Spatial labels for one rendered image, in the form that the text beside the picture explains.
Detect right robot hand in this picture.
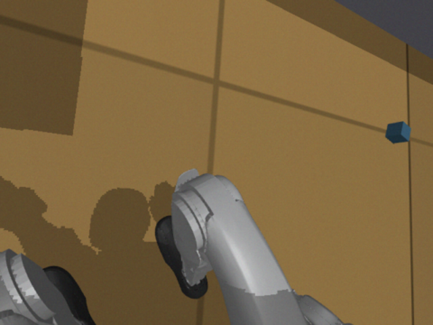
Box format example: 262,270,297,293
292,289,344,325

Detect left robot foot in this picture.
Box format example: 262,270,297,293
43,266,96,325

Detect right robot foot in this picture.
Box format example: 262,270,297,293
155,215,208,299

